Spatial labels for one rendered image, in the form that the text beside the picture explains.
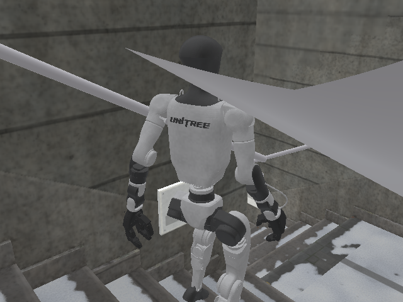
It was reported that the robot right hand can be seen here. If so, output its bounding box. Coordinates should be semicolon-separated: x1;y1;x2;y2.
256;209;286;242

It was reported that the robot left upper arm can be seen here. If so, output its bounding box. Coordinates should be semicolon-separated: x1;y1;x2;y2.
132;94;178;167

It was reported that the left robot forearm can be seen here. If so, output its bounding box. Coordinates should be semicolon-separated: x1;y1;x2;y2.
127;158;149;212

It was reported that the robot right upper arm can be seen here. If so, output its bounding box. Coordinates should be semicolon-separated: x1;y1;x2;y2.
223;103;258;185

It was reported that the humanoid robot torso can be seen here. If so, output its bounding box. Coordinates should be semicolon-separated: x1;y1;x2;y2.
167;90;233;232

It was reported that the robot head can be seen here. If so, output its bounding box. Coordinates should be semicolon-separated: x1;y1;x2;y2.
175;35;223;106

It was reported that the robot left hand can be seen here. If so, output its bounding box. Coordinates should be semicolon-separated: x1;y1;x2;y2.
123;209;154;249

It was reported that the right robot forearm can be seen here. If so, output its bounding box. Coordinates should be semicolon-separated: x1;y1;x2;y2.
246;165;281;221

